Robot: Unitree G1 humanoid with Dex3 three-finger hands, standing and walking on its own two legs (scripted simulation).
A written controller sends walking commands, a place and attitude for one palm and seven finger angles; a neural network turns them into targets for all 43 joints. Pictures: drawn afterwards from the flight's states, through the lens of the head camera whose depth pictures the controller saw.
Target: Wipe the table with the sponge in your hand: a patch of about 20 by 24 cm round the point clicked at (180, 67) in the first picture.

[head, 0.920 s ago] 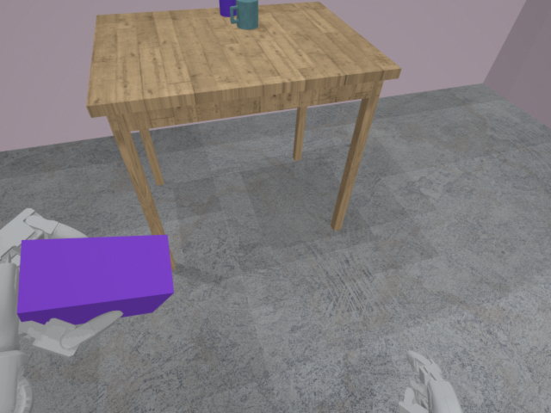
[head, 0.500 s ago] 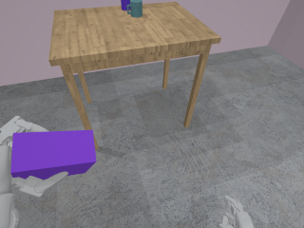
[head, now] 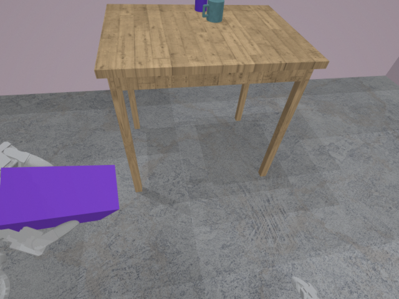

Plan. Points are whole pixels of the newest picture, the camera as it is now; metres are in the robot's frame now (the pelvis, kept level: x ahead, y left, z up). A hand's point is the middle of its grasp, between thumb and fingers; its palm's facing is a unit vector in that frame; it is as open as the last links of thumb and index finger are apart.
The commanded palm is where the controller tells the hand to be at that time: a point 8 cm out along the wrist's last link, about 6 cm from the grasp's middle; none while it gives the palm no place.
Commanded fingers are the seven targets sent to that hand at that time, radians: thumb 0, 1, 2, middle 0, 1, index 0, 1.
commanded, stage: walk to a spot facing it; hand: left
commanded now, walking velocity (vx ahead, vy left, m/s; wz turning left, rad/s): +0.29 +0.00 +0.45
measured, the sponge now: (77, 197) +0.24 +0.20 +0.15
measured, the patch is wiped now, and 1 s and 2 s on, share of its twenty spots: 0.00 0.00 0.00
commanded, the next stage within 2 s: turn to face it in 0.58 s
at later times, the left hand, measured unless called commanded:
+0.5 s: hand (59, 186) +0.24 +0.22 +0.18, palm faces +0.57 -0.64 -0.51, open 10.6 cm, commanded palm +0.17 +0.25 +0.18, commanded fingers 0.00 0.10 1.30 -1.20 -1.60 -1.20 -1.60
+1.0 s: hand (87, 160) +0.29 +0.19 +0.18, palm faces +0.75 -0.52 -0.42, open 10.6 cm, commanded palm +0.24 +0.21 +0.18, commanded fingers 0.00 0.10 1.30 -1.20 -1.60 -1.20 -1.60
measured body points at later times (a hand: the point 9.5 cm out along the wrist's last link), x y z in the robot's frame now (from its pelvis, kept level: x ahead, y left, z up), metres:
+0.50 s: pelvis +0.09 -0.07 +0.01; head +0.15 -0.07 +0.46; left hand +0.20 +0.25 +0.20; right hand +0.33 -0.27 -0.09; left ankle +0.11 +0.10 -0.67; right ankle +0.04 -0.14 -0.73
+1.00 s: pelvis +0.19 -0.11 -0.01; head +0.22 -0.13 +0.43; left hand +0.24 +0.22 +0.20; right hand +0.44 -0.22 -0.11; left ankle +0.14 +0.06 -0.72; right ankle +0.26 -0.19 -0.73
